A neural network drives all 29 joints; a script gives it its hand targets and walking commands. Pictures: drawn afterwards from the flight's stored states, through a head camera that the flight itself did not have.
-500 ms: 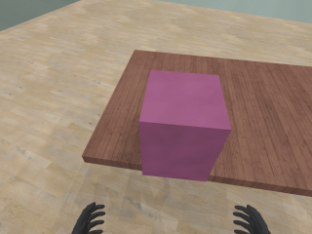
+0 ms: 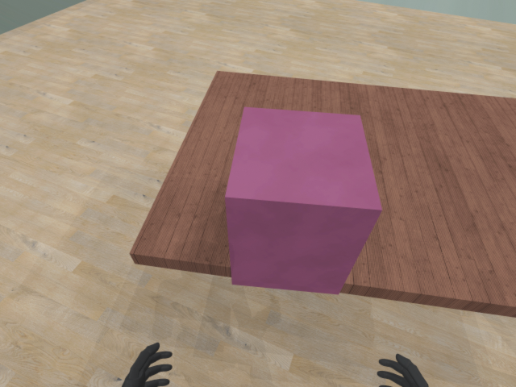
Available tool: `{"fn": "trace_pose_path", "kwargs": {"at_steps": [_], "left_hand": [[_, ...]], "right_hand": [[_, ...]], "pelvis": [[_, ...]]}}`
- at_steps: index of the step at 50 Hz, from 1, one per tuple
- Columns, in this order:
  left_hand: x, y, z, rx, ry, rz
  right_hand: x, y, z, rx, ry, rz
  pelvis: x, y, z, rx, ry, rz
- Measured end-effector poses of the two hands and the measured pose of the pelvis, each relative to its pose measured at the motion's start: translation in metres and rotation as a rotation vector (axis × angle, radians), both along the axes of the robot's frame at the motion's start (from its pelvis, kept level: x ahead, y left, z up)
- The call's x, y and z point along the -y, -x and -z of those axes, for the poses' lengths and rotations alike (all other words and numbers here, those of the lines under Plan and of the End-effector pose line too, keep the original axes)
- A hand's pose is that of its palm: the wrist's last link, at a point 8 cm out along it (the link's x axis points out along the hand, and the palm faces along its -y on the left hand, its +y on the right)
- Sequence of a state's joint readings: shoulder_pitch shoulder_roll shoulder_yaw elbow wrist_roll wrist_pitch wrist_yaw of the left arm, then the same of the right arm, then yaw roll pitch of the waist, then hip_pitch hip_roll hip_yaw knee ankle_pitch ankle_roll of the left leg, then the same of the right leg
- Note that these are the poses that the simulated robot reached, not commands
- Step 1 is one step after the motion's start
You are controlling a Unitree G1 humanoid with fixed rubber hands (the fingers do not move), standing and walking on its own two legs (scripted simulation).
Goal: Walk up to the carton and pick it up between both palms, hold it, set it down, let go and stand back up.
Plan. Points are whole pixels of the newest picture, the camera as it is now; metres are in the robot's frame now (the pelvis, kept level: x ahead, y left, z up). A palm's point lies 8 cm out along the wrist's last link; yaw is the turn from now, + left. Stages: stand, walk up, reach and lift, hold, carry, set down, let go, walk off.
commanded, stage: set down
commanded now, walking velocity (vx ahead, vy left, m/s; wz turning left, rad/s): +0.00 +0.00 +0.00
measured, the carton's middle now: (293, 204) +0.43 -0.04 +0.05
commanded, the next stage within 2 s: let go in 1.20 s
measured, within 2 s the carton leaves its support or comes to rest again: neither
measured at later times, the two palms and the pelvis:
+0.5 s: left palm out of the picture +0.14 +0.21 -0.10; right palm out of the picture +0.14 -0.21 -0.11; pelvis -0.01 +0.00 +0.00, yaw +1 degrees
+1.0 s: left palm out of the picture +0.12 +0.22 -0.13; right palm out of the picture +0.13 -0.20 -0.14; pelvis -0.04 +0.00 -0.01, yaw +3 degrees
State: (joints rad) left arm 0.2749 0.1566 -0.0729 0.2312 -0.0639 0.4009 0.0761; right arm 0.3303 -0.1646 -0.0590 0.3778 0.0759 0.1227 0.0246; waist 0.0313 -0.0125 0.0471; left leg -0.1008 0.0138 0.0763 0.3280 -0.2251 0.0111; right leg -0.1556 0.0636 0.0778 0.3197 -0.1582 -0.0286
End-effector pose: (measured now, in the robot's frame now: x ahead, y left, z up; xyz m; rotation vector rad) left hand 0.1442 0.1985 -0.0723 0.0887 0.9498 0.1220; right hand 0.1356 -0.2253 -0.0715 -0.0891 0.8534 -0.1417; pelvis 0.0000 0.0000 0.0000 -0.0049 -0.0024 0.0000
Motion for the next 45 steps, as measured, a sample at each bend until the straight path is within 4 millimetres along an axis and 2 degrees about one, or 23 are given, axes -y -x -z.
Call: {"fn": "trace_pose_path", "kwargs": {"at_steps": [9,23,45], "left_hand": [[-0.002,-0.002,0.010,-0.075,-0.005,0.004],[-0.010,0.006,0.025,-0.185,-0.016,0.004],[-0.016,0.023,0.052,-0.355,-0.036,-0.017]], "right_hand": [[-0.004,-0.005,0.012,-0.054,0.002,-0.009],[-0.011,-0.009,0.032,-0.143,0.004,-0.029],[-0.021,0.008,0.065,-0.293,-0.002,-0.053]], "pelvis": [[0.000,-0.001,0.001,0.002,0.001,-0.005],[0.000,0.006,0.003,-0.009,0.003,-0.023],[0.003,0.032,0.012,-0.043,0.001,-0.043]]}}
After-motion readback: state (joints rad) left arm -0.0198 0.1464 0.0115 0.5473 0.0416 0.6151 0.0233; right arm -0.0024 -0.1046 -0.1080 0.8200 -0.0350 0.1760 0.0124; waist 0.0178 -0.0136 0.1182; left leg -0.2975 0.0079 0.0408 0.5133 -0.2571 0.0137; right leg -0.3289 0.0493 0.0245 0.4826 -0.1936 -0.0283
